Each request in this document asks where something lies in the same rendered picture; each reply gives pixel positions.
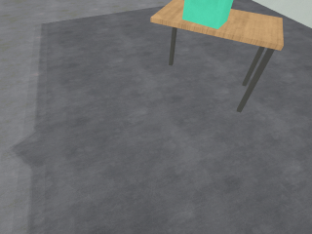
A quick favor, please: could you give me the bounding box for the table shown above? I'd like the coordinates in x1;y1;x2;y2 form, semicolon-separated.
150;0;284;113

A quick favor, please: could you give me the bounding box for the carton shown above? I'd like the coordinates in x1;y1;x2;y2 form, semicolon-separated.
182;0;233;29

